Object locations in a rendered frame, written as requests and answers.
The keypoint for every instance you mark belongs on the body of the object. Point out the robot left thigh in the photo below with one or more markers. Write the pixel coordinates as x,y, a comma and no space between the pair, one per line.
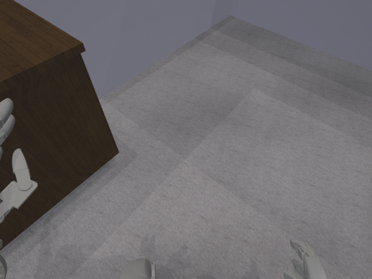
139,269

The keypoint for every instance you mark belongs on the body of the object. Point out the robot right hand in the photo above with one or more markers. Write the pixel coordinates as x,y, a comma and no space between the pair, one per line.
312,267

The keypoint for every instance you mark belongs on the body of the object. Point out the robot left hand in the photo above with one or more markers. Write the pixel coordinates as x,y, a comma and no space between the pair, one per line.
16,193

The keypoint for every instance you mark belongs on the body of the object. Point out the counter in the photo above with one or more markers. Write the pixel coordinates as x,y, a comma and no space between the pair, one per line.
59,123

